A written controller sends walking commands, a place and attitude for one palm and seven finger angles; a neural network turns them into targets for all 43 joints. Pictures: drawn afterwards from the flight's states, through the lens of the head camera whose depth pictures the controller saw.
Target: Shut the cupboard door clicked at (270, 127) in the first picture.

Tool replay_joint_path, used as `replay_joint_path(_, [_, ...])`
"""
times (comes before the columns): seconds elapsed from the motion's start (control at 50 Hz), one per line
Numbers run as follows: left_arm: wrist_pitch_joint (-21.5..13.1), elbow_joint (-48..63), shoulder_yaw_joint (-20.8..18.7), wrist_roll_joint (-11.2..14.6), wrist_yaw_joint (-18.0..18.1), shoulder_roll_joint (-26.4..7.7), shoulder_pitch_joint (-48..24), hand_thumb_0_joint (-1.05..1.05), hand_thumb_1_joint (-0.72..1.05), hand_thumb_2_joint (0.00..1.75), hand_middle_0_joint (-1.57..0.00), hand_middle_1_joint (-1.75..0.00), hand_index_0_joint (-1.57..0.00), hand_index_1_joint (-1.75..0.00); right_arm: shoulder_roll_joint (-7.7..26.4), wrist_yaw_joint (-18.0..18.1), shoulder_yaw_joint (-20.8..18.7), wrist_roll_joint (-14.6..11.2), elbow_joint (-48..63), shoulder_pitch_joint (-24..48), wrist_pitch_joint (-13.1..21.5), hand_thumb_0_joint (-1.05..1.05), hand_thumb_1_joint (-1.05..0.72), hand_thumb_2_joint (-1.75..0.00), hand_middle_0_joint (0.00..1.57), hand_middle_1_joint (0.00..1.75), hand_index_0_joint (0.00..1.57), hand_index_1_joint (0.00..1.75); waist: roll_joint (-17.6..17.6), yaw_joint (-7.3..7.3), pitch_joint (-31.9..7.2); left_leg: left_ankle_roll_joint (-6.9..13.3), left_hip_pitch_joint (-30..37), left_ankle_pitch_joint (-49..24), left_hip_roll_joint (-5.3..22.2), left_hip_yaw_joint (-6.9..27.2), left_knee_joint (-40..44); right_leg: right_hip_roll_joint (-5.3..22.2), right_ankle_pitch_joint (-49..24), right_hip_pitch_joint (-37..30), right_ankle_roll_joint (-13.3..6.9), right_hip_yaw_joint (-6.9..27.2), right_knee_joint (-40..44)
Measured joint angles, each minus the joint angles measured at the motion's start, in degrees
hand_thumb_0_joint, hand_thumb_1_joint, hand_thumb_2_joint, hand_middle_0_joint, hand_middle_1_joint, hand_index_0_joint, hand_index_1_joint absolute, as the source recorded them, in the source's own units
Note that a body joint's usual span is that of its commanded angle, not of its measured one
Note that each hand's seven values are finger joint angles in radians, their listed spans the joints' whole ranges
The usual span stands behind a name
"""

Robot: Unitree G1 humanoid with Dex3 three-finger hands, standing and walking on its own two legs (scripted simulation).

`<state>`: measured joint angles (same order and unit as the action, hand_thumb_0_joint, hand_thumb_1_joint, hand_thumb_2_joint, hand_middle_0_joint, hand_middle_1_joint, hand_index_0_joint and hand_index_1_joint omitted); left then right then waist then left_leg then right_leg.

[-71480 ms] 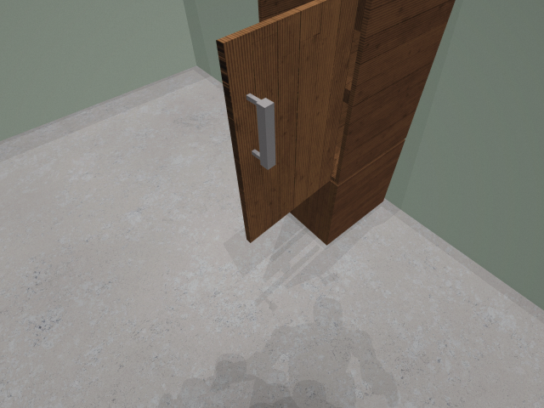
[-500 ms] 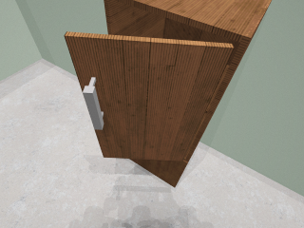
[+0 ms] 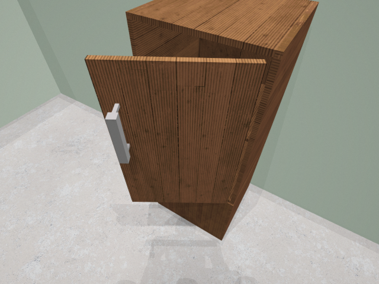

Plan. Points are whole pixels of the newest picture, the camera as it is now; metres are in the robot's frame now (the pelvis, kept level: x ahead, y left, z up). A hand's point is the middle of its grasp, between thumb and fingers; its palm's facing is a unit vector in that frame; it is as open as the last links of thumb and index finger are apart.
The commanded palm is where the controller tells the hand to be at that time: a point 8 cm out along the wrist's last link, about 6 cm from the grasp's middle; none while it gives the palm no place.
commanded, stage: come to a stop and stand still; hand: left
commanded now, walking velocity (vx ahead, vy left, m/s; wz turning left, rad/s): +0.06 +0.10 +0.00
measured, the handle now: (120, 134) +0.45 +0.21 +0.06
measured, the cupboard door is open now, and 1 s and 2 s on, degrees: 31 31 31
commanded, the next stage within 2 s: look again from close up in 0.74 s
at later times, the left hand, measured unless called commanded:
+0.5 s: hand out of the picture -0.01 +0.17 -0.18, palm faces +0.04 -0.99 -0.16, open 7.4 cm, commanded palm none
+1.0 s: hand out of the picture -0.04 +0.17 -0.18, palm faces +0.03 -0.98 -0.18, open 7.4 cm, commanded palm none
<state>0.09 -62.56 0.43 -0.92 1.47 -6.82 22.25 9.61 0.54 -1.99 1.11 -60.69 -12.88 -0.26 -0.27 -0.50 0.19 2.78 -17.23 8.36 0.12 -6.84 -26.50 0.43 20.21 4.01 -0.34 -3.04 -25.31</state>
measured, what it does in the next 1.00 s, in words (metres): stands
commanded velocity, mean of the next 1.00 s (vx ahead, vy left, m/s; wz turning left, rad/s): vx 0.00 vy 0.02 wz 0.00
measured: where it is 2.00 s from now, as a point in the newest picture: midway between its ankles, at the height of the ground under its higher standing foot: outside the picture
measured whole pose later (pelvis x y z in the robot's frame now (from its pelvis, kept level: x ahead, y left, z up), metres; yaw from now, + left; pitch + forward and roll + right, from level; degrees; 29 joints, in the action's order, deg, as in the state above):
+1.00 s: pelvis +0.01 +0.02 -0.01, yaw +2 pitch +1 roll -1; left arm -1.1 -62.9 1.4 -1.0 2.5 -6.2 21.4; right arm 9.9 0.6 -0.4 1.3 -61.0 -16.5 -0.1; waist -1.9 0.7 2.4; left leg 4.8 -21.1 11.1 -1.1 -5.9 -31.2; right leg 1.7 22.7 6.6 0.5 -4.3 -28.8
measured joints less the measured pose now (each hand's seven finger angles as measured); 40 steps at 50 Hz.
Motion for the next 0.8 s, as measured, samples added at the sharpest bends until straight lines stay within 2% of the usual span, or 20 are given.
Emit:
replay_joint_path(0.18, [0.2,-1.7,0.2,0.3,0.0,0.5,1.1,0.01,0.91,0.9,-0.2,-0.29,-0.2,-0.3,-0.8,0.6,1.1,-0.2,-4.0,-5.3,-0.7,0.0,-0.92,-0.9,0.2,0.3,0.2,0.3,3.2,-0.38,1.2,0.5,0.7,2.4,-0.2,0.2,-2.3,0.2,1.4,-1.8,0.2,-0.2,-0.3])
replay_joint_path(0.28, [0.1,-1.4,0.1,0.4,0.6,0.7,-0.8,0.01,0.91,0.9,-0.2,-0.29,-0.2,-0.3,-2.2,1.0,1.7,-0.5,-4.6,-5.4,-0.3,0.0,-0.91,-0.9,0.2,0.3,0.2,0.29,3.1,-0.21,2.9,1.1,0.6,2.1,-1.1,-0.2,-1.4,1.1,1.5,-1.2,0.8,0.0,-0.5])
replay_joint_path(0.38, [-0.1,-1.1,0.0,0.3,1.0,0.3,-2.0,0.0,0.91,0.9,-0.2,-0.29,-0.2,-0.3,-3.8,1.1,2.1,-0.4,-4.7,-4.5,0.3,0.0,-0.91,-0.9,0.2,0.3,0.2,0.3,2.5,0.14,2.8,1.7,1.0,1.7,-1.8,-0.8,-0.1,1.9,1.3,-1.0,1.5,0.4,0.0])
replay_joint_path(0.58, [0.0,-1.1,-0.2,0.1,1.2,-0.1,-2.5,0.0,0.91,0.9,-0.2,-0.29,-0.2,-0.3,-2.9,1.3,1.7,-0.3,-5.4,-4.0,0.6,0.02,-0.93,-0.9,0.2,0.3,0.2,0.3,2.1,0.32,1.3,2.4,2.5,0.7,-3.1,-1.6,2.6,3.2,1.0,-1.5,2.2,1.1,0.7])
replay_joint_path(0.8, [0.1,-1.7,-0.1,-0.1,1.0,0.5,-1.2,0.0,0.91,0.9,-0.2,-0.29,-0.2,-0.3,-2.5,1.2,1.3,-0.3,-5.1,-3.6,0.7,0.01,-0.92,-0.9,0.2,0.3,0.2,0.3,2.6,0.13,1.0,2.2,2.9,-1.2,-3.4,-1.5,5.2,3.3,0.3,-0.9,2.1,0.9,1.4])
